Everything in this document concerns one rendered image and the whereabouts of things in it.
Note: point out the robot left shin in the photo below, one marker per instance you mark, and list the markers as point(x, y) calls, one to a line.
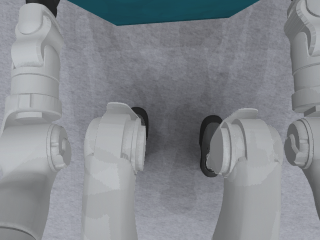
point(91, 132)

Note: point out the right robot upper arm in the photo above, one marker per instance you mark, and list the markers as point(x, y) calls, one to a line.
point(302, 149)

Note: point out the carton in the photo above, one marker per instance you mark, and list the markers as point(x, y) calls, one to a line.
point(136, 12)

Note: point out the robot right forearm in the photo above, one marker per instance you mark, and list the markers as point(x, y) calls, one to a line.
point(303, 31)

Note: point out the left robot upper arm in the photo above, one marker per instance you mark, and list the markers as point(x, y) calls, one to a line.
point(30, 158)

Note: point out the robot left hand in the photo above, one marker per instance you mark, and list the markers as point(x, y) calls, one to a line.
point(50, 4)

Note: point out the robot left forearm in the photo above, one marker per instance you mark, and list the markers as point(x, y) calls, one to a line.
point(35, 69)

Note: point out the left robot thigh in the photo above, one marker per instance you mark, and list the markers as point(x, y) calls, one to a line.
point(108, 197)

